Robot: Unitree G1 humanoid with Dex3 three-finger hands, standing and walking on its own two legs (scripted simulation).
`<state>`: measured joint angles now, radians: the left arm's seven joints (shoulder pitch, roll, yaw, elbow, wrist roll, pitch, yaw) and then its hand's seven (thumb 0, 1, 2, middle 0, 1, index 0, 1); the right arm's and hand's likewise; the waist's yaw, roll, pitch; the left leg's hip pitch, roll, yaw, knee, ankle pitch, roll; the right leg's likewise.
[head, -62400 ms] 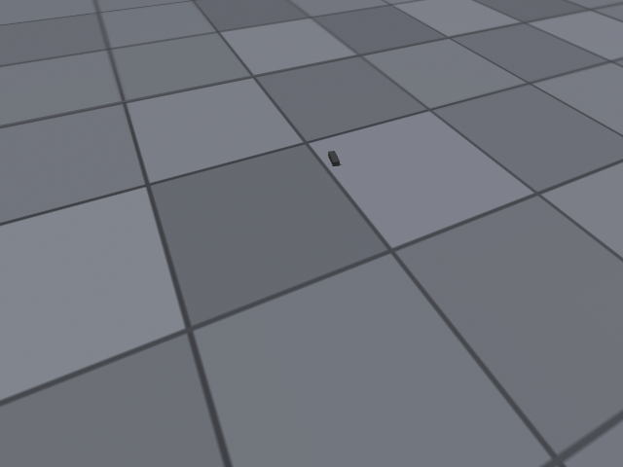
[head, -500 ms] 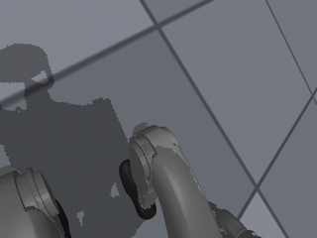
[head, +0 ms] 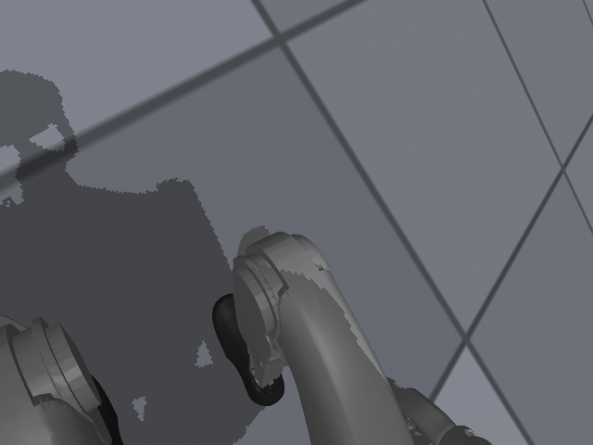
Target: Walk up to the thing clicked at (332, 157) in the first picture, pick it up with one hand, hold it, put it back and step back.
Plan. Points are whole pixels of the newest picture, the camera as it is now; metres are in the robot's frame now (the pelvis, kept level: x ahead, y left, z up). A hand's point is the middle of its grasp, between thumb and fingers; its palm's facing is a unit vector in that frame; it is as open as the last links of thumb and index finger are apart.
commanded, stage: open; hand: left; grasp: from above
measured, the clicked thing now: out of the picture +0.47 +0.32 -0.29
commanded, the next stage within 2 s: withdraw in 1.04 s
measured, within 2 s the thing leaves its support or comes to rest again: neither
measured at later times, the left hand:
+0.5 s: hand out of the picture +0.46 +0.31 -0.25, palm faces -0.44 -0.14 -0.89, open 9.8 cm
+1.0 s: hand out of the picture +0.46 +0.31 -0.25, palm faces -0.45 -0.14 -0.88, open 12.5 cm
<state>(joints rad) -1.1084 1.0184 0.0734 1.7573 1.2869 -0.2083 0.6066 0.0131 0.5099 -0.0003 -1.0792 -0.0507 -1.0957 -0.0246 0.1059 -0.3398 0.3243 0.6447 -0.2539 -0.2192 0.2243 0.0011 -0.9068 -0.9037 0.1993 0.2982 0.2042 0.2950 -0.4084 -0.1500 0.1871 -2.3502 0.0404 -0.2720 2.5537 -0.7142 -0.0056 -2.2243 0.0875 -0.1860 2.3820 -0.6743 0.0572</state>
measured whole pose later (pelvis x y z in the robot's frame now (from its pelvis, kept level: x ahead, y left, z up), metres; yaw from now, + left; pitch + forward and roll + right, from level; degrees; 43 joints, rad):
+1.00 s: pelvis +0.00 +0.00 +0.01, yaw -1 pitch +26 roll -15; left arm -1.11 1.05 0.05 1.73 1.26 -0.22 0.59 0.00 -0.23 0.75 -0.30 -0.78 -0.31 -0.78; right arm 0.10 -0.35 0.37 0.61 -0.25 -0.21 0.21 0.00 -0.90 -0.90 0.20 0.30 0.20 0.30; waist -0.42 -0.17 0.22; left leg -2.34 0.04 -0.29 2.54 -0.71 0.00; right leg -2.20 0.09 -0.20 2.35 -0.66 0.06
